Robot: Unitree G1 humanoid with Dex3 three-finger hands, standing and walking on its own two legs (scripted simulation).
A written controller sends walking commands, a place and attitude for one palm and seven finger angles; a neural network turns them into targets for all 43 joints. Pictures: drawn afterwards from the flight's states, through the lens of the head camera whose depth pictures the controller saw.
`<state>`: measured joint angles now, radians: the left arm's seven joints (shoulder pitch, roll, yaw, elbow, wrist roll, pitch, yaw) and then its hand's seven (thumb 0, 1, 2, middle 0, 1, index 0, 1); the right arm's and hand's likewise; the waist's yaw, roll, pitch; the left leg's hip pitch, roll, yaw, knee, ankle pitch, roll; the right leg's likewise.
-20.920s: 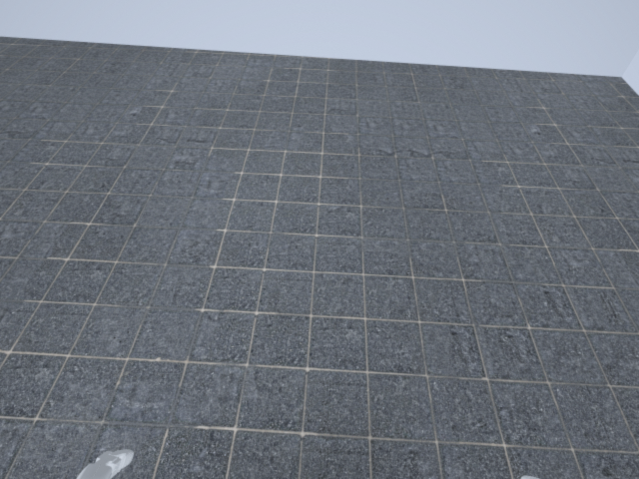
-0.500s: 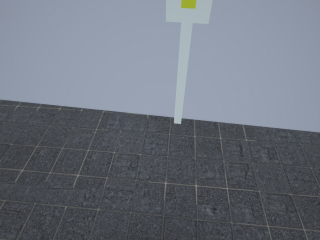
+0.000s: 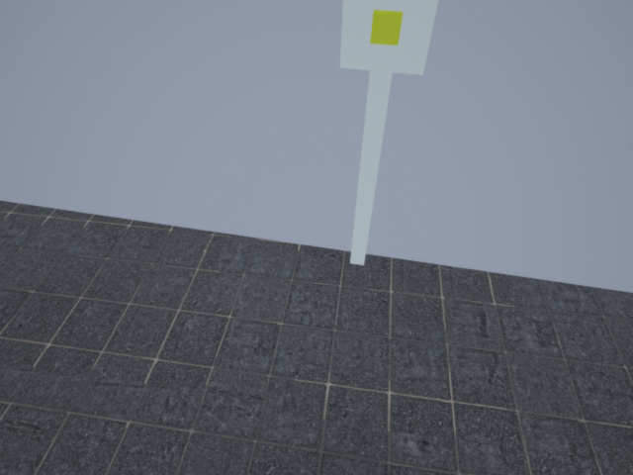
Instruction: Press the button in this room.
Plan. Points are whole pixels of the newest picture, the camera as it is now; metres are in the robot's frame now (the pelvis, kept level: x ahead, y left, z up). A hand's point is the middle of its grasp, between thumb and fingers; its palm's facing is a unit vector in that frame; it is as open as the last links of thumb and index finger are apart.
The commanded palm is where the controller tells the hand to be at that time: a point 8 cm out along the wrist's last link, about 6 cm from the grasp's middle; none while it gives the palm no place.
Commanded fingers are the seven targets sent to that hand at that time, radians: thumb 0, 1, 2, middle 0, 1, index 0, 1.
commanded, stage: stand and wait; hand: left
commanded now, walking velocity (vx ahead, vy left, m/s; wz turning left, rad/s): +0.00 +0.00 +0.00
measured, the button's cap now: (386, 27) +1.03 -0.10 +0.16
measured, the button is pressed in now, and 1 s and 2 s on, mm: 0 0 0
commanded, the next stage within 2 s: look at it before walking up in 0.02 s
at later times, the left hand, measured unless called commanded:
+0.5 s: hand out of the picture -0.01 +0.17 -0.18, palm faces +0.03 -0.99 -0.15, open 7.4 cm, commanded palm none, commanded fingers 0.00 0.90 0.90 -0.20 -0.30 -0.20 -0.30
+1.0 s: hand out of the picture +0.02 +0.19 -0.19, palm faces -0.06 -0.98 -0.19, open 7.4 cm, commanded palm none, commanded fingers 0.00 0.90 0.90 -0.20 -0.30 -0.20 -0.30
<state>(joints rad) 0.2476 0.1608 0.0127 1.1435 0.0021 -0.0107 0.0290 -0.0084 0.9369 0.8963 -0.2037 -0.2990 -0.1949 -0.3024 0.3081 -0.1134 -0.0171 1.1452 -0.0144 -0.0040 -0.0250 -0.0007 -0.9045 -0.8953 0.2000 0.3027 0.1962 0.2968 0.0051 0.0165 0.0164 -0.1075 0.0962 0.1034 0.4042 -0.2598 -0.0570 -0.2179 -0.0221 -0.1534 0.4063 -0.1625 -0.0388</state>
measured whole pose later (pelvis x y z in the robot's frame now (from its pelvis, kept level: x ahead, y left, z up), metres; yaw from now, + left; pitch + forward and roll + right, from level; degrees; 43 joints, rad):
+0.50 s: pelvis +0.01 +0.02 +0.00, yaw -1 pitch -1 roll +0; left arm 0.30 0.11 -0.01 1.17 0.01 -0.02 0.04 0.01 0.92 0.90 -0.20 -0.30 -0.20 -0.30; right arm 0.31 -0.09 -0.01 1.16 -0.01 -0.02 -0.03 0.00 -0.90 -0.90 0.20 0.30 0.20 0.30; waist 0.00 0.00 0.03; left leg -0.09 0.07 0.13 0.40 -0.28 -0.03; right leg -0.22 -0.04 -0.13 0.42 -0.18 -0.01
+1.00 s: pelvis +0.00 +0.02 -0.02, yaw -7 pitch -1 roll +2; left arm 0.26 0.15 0.06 1.08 0.02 0.04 0.01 0.00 0.91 0.90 -0.20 -0.30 -0.20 -0.30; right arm 0.25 -0.12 -0.06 1.09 -0.02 0.01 -0.04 0.00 -0.90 -0.90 0.20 0.30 0.20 0.30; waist 0.01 -0.02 0.09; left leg -0.16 0.09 0.23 0.56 -0.38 -0.03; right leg -0.38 -0.03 -0.04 0.68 -0.28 -0.01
